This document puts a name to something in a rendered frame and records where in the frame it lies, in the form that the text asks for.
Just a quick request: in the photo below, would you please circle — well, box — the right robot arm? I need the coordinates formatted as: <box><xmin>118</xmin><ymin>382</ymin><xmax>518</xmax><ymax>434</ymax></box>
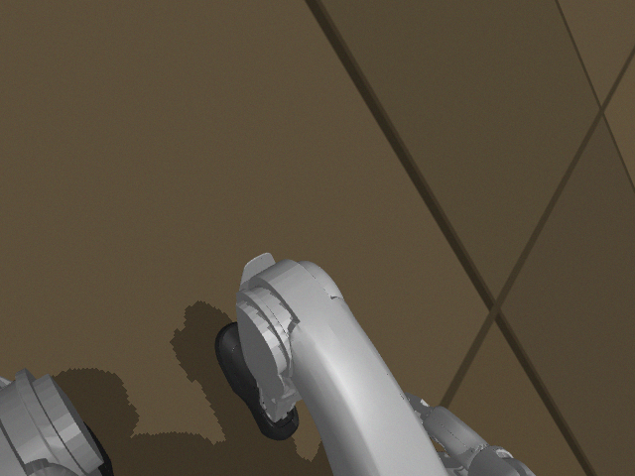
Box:
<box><xmin>468</xmin><ymin>445</ymin><xmax>536</xmax><ymax>476</ymax></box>

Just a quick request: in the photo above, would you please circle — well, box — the right robot foot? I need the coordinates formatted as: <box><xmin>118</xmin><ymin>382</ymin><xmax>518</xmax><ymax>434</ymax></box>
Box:
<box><xmin>214</xmin><ymin>322</ymin><xmax>299</xmax><ymax>440</ymax></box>

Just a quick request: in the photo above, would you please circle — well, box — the left robot foot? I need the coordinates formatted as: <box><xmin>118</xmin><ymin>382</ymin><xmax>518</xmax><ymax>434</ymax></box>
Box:
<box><xmin>83</xmin><ymin>421</ymin><xmax>114</xmax><ymax>476</ymax></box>

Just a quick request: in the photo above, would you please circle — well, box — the right robot hand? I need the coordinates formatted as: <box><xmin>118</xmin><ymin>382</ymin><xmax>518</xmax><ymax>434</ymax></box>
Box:
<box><xmin>404</xmin><ymin>392</ymin><xmax>490</xmax><ymax>476</ymax></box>

